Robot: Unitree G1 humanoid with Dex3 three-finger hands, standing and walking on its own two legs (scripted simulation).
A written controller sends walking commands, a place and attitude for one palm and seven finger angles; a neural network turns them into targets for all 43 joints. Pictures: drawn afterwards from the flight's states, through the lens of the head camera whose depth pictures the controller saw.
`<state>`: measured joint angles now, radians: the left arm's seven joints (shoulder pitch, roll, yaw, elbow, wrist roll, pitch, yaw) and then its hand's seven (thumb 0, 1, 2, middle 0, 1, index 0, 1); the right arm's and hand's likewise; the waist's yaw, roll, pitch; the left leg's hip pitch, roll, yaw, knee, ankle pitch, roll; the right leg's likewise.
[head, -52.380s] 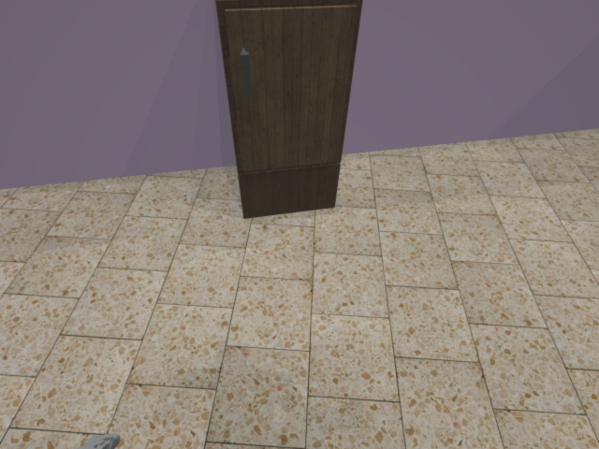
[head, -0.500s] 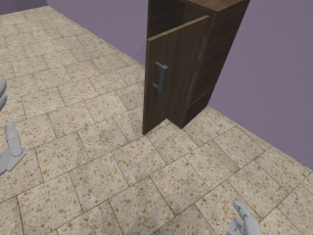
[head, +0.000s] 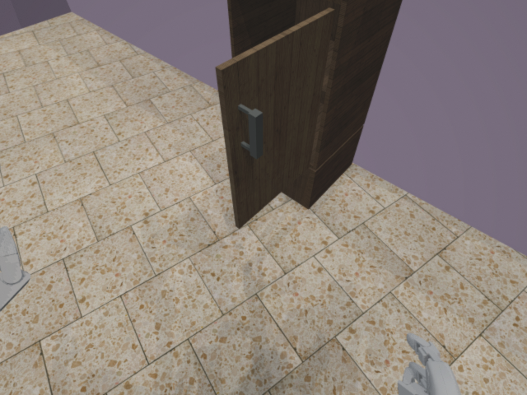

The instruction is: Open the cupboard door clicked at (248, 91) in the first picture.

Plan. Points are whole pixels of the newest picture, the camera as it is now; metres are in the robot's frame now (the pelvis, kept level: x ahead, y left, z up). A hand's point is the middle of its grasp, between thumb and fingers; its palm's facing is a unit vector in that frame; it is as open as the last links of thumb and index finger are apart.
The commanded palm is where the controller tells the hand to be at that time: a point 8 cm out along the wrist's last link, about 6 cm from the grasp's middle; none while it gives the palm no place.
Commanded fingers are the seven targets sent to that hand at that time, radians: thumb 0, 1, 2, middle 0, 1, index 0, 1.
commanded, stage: stop stepping back and stand still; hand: left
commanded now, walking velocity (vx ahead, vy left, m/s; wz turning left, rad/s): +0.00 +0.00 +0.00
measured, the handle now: (249, 131) +0.69 +0.06 -0.04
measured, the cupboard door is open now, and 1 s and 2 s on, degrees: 88 88 88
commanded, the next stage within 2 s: let the arm hang, fingers relaxed in 0.20 s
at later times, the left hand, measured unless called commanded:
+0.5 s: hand out of the picture +0.12 +0.23 -0.10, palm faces +0.01 -0.94 -0.35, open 7.4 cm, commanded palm none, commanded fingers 0.00 0.90 0.90 -0.20 -0.30 -0.20 -0.30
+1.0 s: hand out of the picture -0.07 +0.20 -0.16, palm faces +0.04 -0.97 -0.22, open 7.4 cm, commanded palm none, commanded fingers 0.00 0.90 0.90 -0.20 -0.30 -0.20 -0.30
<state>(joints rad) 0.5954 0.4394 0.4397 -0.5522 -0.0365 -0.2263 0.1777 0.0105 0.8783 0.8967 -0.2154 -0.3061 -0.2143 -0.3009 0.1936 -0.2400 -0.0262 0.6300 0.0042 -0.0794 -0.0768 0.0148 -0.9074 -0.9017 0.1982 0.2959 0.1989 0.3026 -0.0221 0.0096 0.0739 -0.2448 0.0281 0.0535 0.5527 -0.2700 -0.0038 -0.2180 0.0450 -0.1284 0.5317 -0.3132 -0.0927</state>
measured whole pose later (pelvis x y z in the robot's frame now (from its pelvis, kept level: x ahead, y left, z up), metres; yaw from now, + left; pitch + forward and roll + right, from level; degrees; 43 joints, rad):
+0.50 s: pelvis -0.02 +0.01 -0.01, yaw +1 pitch +0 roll +1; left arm 0.29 0.25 0.04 0.52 0.03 0.04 0.00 0.00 0.90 0.90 -0.20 -0.30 -0.19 -0.30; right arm 0.17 -0.27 0.00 0.81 -0.03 0.01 0.00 0.01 -0.91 -0.90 0.20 0.30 0.20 0.30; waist -0.02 0.06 0.01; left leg -0.32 0.00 0.06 0.60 -0.29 0.01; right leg -0.30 0.01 -0.13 0.61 -0.33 -0.08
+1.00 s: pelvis -0.03 +0.02 +0.01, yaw +0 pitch -2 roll +0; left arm 0.34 0.16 0.01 1.14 0.01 0.01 0.02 0.00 0.91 0.90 -0.20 -0.30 -0.19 -0.30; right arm 0.34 -0.12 0.02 1.12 -0.03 0.03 -0.03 0.01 -0.91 -0.90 0.20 0.30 0.20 0.30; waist -0.01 0.03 0.04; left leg -0.21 0.00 0.06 0.43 -0.19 0.03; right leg -0.19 0.02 -0.12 0.42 -0.21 -0.06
